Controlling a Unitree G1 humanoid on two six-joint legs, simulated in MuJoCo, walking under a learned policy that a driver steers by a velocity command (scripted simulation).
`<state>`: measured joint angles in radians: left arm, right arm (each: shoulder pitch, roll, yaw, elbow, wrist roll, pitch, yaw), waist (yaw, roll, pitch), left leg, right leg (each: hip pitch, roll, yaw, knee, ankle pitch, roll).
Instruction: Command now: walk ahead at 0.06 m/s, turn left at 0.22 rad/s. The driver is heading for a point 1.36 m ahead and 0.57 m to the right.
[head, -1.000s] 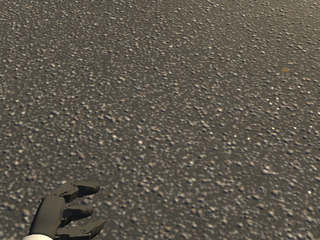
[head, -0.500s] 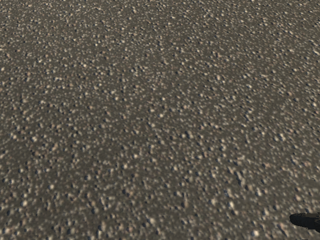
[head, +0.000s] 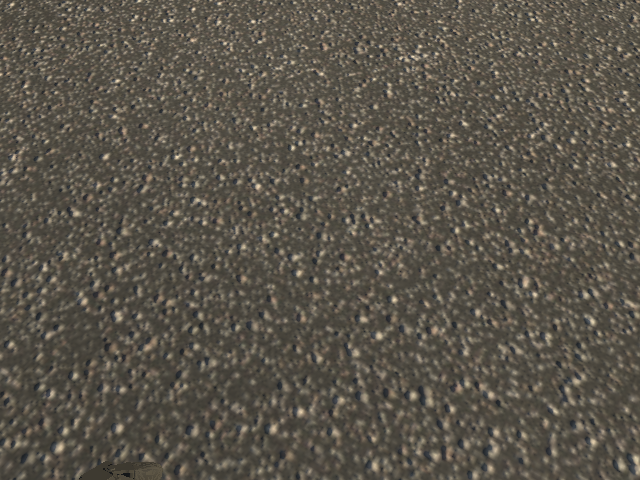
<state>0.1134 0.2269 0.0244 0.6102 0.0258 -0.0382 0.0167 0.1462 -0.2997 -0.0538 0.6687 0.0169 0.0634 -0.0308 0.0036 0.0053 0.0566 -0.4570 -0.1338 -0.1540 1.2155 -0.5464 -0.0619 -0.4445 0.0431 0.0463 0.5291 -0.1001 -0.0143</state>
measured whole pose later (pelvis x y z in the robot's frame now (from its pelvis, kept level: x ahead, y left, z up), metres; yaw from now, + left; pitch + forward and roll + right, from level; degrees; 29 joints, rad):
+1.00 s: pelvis +0.29 -0.12 +0.00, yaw -19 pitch +2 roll +0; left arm 0.34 0.30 0.07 0.76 0.02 -0.01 -0.03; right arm 0.20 -0.26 -0.03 0.73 -0.07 -0.08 0.02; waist 0.02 0.03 0.00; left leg -0.51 0.10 -0.04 1.24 -0.29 0.00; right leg -0.33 0.13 -0.01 0.58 -0.28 -0.13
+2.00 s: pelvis +1.05 -0.63 +0.01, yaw -33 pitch +1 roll -2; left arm 0.42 0.31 0.05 0.90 0.02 -0.11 -0.01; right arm 0.21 -0.31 -0.05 0.80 -0.02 -0.02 0.05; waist 0.03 0.04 0.02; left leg -0.73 0.11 0.02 1.16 -0.12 0.08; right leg 0.00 0.05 -0.20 0.31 -0.33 -0.03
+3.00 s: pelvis +1.53 -0.90 +0.01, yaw -15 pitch +0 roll -1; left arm 0.15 0.21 0.03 0.84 0.02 -0.01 0.02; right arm 0.23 -0.23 -0.04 0.91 -0.02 0.02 -0.03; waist 0.00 -0.02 0.01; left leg -0.27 0.02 -0.04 0.59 -0.32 -0.02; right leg -0.36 0.02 -0.01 0.50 -0.14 -0.01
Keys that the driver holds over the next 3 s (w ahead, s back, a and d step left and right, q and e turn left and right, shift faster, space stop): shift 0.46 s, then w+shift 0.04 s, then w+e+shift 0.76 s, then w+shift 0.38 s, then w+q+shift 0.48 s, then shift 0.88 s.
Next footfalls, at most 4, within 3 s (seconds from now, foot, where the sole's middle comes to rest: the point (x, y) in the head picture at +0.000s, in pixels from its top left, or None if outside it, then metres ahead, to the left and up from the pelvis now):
0.18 left None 0.05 0.13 -0.76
0.84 right None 0.33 -0.18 -0.76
1.32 left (430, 328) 0.80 -0.22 -0.76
1.74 right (605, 270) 0.96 -0.67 -0.76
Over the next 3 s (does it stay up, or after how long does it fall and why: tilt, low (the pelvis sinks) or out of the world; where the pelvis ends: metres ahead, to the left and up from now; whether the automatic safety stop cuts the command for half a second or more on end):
stays up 1.53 -0.90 0.01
